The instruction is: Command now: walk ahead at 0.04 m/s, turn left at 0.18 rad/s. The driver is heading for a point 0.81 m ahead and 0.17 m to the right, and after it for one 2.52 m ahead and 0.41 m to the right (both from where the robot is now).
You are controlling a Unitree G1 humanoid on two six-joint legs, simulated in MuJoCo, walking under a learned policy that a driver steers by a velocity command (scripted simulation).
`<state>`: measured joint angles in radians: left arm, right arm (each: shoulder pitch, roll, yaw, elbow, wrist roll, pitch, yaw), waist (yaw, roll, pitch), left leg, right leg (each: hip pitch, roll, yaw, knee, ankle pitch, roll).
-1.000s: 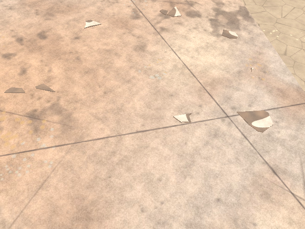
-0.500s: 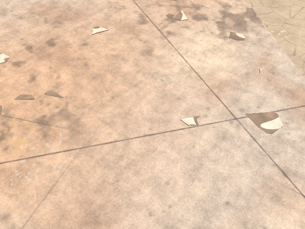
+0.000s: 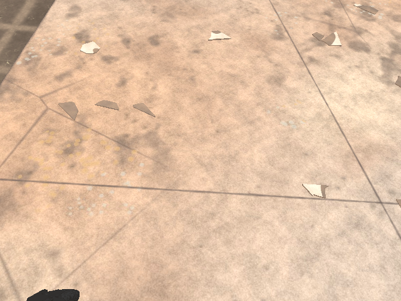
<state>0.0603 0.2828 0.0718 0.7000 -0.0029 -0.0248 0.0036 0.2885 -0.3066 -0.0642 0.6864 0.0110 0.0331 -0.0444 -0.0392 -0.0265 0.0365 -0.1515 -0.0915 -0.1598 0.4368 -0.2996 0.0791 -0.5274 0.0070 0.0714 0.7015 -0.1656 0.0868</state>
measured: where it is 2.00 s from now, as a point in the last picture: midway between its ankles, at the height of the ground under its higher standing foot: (244, 276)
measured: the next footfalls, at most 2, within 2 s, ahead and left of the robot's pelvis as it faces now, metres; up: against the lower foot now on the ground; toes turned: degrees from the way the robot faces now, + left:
right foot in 0.08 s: +0.14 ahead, -0.14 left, +0.00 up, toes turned +2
left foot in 0.44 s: +0.12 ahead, +0.11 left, +0.00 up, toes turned -15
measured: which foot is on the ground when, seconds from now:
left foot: down 0.00-0.12, up 0.14-0.42, down 0.44-0.90, up 0.92-1.00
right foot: up 0.00-0.06, down 0.08-0.44, up 0.46-0.90, down 0.92-1.00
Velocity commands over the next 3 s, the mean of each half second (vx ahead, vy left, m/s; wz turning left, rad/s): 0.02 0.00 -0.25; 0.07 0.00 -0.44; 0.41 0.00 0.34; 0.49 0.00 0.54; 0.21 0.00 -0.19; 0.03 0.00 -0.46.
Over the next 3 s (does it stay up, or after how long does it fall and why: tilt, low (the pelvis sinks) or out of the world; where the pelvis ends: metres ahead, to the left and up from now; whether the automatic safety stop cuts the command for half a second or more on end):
stays up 0.72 -0.22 0.00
